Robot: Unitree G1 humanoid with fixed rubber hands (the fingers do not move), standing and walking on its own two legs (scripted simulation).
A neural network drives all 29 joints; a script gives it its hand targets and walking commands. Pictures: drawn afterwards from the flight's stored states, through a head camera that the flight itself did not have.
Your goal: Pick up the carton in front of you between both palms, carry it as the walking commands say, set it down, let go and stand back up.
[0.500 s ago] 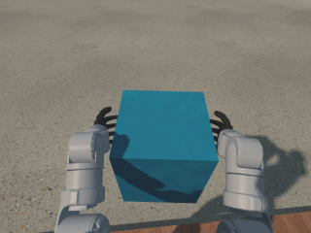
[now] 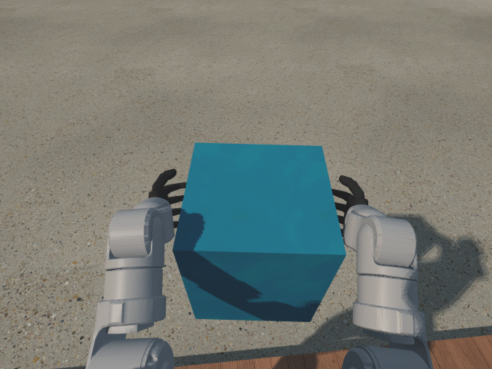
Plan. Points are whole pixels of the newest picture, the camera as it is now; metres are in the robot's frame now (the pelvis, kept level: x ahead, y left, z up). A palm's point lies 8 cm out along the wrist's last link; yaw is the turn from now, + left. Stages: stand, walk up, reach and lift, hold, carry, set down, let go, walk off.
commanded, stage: carry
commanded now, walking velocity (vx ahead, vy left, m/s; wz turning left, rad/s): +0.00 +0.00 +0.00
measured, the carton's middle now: (255, 236) +0.35 +0.00 +0.05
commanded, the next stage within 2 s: none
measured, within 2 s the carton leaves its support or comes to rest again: neither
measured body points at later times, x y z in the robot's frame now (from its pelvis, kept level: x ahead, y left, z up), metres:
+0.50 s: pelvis +0.01 +0.00 +0.00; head -0.01 +0.00 +0.45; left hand +0.35 +0.16 +0.12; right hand +0.35 -0.15 +0.12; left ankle +0.05 +0.10 -0.73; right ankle +0.02 -0.10 -0.73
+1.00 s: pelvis +0.18 -0.01 -0.01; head +0.20 -0.02 +0.44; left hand +0.54 +0.14 +0.10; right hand +0.54 -0.17 +0.10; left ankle +0.06 +0.10 -0.73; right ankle +0.28 -0.09 -0.74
